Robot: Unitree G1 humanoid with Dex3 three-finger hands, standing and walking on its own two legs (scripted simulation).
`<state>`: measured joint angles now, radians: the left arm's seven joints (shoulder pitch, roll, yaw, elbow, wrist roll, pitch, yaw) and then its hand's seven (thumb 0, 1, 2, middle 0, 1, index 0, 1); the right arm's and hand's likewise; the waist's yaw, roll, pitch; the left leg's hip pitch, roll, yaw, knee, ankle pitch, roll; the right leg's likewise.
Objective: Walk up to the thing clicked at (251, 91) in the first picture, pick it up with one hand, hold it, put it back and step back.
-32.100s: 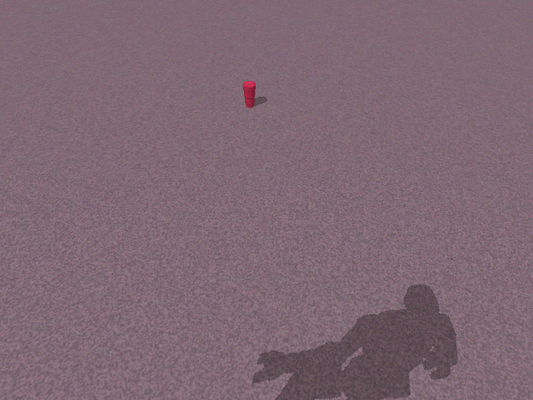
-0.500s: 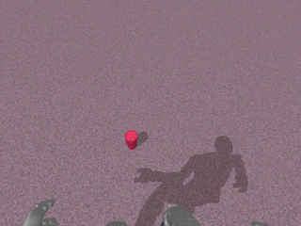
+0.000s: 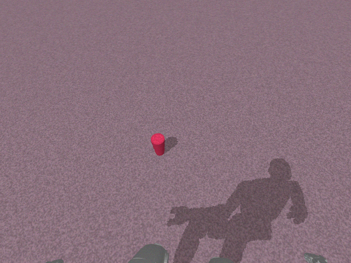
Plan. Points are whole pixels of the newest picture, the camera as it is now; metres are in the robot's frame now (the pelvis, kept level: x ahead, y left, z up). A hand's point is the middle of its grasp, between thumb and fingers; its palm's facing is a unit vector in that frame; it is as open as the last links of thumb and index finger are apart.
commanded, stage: step back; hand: left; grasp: from the side
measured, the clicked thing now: (158, 145) +0.81 +0.15 -0.68
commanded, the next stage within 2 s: stand in 1.66 s
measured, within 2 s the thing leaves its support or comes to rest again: neither
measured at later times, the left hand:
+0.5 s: hand out of the picture -0.10 +0.25 -0.16, palm faces -0.04 -0.91 -0.40, open 7.4 cm
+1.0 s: hand out of the picture -0.20 +0.25 -0.14, palm faces +0.05 -0.92 -0.38, open 7.4 cm
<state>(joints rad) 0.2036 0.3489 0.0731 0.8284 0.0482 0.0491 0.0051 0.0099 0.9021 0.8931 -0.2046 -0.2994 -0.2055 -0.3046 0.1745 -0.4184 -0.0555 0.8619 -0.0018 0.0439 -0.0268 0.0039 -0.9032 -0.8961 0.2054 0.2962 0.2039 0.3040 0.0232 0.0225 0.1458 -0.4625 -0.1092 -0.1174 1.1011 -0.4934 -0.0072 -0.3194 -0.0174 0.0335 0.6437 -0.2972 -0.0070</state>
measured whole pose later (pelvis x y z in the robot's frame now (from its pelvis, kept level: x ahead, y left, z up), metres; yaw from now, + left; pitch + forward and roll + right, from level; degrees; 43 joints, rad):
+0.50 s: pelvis -0.19 -0.02 -0.01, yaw -2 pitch -2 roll -2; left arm 0.19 0.38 0.08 0.88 0.03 0.05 0.00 0.01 0.91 0.89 -0.20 -0.30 -0.20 -0.30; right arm 0.07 -0.41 -0.05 0.82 -0.03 0.04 -0.01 0.00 -0.90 -0.90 0.21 0.30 0.21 0.30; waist 0.02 0.04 0.16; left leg -0.47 0.08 0.00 0.66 -0.17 0.00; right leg -0.20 0.04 0.03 0.65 -0.42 0.00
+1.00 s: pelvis -0.25 -0.03 +0.00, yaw +3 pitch -3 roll +1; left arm 0.23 0.40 0.07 0.97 0.03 0.00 -0.02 0.01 0.91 0.89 -0.20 -0.30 -0.20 -0.30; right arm 0.24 -0.35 -0.05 0.98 -0.04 -0.02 0.02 0.01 -0.90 -0.90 0.21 0.30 0.21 0.30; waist 0.00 -0.02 0.05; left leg -0.22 -0.01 -0.02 0.56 -0.30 0.01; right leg -0.29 -0.02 0.00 0.69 -0.45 -0.02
